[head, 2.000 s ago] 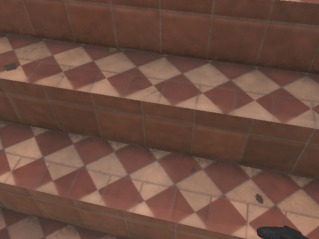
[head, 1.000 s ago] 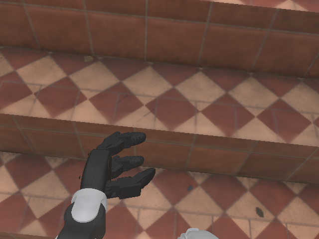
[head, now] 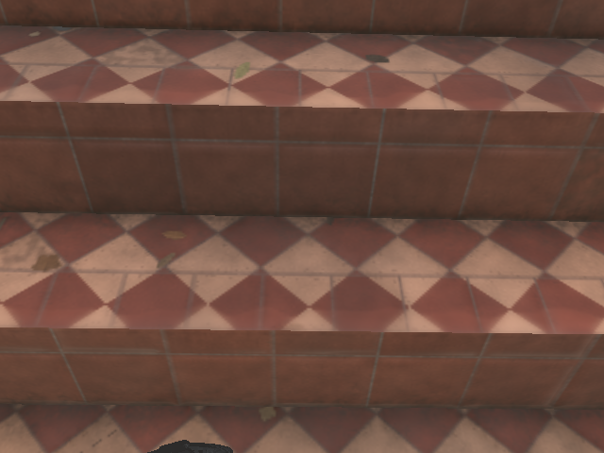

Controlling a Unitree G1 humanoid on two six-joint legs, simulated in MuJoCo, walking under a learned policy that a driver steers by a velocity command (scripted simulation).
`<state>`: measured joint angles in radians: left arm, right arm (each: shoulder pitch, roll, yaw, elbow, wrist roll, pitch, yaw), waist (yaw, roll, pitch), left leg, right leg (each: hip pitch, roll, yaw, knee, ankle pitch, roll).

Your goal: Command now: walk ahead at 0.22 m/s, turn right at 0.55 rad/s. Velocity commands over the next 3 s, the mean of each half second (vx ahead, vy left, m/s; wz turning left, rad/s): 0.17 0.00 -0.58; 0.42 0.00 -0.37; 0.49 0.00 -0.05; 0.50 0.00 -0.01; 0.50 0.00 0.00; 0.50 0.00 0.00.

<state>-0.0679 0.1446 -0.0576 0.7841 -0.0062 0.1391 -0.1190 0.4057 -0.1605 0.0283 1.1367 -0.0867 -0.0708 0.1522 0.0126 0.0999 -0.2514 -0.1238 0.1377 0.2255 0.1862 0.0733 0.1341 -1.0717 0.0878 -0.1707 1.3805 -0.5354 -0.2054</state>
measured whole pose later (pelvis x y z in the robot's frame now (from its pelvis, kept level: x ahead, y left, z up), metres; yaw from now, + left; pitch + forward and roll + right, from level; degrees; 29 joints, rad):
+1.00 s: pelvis +0.16 +0.13 +0.14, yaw -27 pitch +11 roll +0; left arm 0.54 0.25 -0.06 0.92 0.14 0.03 -0.13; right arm 0.13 -0.23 0.06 0.61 -0.06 -0.03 0.06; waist 0.05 0.01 -0.16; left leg -1.21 -0.10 -0.12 2.18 -0.57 0.05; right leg -0.41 0.12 0.02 0.59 -0.44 -0.14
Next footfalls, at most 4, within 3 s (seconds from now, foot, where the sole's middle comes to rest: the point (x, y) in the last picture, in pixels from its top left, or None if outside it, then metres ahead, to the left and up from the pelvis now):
0.52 left None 0.22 0.22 -0.41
0.92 right None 0.12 0.09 -0.62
1.36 left None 0.41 0.22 -0.39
1.66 right None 0.20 0.00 -0.36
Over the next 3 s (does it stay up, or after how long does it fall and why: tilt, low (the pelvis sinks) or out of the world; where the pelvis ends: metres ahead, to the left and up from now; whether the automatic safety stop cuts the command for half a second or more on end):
stays up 0.29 -0.12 0.35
